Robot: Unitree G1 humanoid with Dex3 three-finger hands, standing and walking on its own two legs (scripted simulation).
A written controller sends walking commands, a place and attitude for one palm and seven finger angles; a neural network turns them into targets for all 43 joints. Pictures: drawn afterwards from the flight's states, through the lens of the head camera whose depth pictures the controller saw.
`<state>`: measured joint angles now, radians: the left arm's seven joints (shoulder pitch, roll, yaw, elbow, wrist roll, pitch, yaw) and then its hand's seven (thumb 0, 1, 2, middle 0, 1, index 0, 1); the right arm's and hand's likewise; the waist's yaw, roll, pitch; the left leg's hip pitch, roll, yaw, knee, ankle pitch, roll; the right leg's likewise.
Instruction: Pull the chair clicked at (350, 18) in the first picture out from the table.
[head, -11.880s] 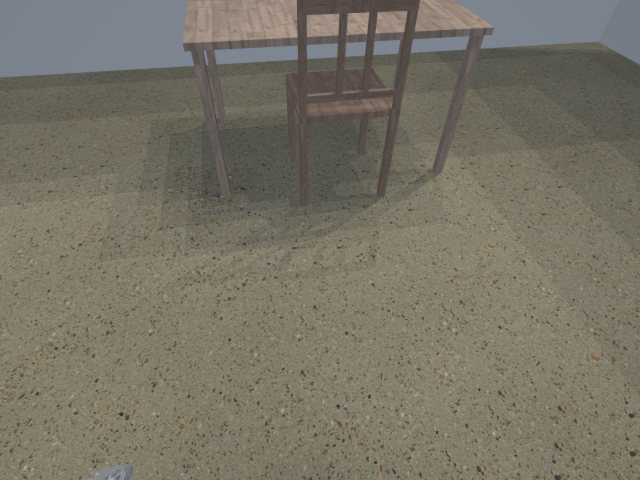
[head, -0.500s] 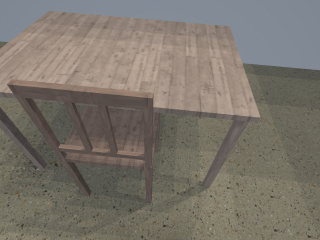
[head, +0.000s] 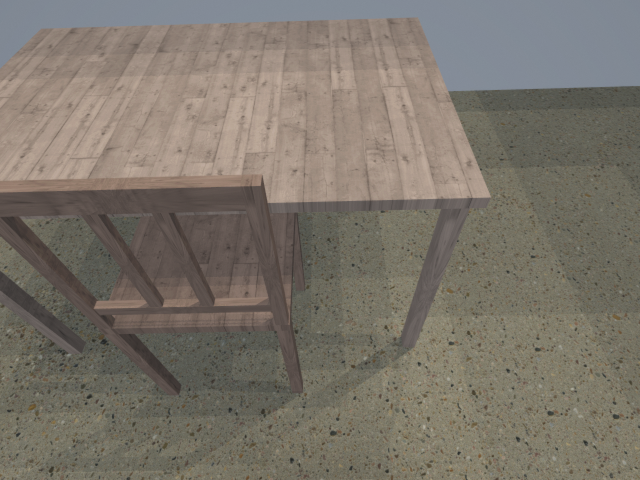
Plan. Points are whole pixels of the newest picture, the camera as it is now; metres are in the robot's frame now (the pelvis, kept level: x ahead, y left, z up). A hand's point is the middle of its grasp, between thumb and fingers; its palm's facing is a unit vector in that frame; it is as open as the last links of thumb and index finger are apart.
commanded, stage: look again from close up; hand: left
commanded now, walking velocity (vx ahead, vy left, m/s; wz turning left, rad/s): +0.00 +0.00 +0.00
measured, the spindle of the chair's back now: (129, 263) +0.46 +0.35 -0.07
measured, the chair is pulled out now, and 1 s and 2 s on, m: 0.00 0.00 0.00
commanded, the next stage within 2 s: raise the hand toward the chair's back in 1.40 s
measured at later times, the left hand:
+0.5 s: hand out of the picture +0.00 +0.16 -0.16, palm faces +0.03 -0.98 -0.21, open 7.3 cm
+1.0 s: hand out of the picture -0.02 +0.17 -0.16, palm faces +0.03 -0.98 -0.19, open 7.4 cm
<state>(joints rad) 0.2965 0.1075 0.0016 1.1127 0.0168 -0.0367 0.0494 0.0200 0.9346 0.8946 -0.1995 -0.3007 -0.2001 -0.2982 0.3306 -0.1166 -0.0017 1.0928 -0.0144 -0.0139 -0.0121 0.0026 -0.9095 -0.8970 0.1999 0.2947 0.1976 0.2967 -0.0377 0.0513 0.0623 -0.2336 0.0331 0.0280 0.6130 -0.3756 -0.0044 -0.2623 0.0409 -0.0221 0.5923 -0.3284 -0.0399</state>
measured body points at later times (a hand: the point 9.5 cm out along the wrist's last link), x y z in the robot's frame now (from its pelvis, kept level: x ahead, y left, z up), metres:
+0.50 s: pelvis +0.00 -0.01 +0.01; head +0.00 -0.03 +0.46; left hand +0.00 +0.21 -0.14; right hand -0.02 -0.22 -0.16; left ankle -0.03 +0.12 -0.73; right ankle -0.01 -0.10 -0.73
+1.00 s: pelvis -0.01 +0.00 +0.01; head -0.01 +0.00 +0.46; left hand -0.02 +0.22 -0.15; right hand -0.03 -0.20 -0.16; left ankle -0.03 +0.12 -0.73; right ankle -0.01 -0.10 -0.73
